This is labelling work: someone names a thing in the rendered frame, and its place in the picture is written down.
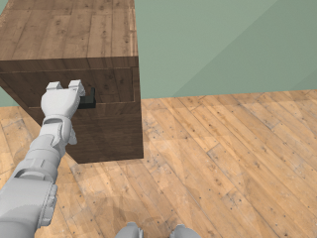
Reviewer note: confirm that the robot left thigh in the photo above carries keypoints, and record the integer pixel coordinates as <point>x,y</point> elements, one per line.
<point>130,232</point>

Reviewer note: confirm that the left robot hand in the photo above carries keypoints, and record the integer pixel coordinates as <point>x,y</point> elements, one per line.
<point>63,102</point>

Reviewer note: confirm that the left robot shin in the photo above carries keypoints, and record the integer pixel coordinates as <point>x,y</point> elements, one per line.
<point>132,224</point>

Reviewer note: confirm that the drawer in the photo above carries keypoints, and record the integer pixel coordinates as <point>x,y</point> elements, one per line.
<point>112,84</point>

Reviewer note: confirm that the left robot upper arm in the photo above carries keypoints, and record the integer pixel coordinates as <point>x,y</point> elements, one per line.
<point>25,206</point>

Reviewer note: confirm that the cabinet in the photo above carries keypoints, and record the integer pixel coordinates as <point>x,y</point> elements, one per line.
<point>73,34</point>

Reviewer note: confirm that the left robot forearm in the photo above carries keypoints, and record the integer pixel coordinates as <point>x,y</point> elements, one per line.
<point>42,160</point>

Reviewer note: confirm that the handle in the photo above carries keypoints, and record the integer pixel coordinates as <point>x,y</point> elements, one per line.
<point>88,101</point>

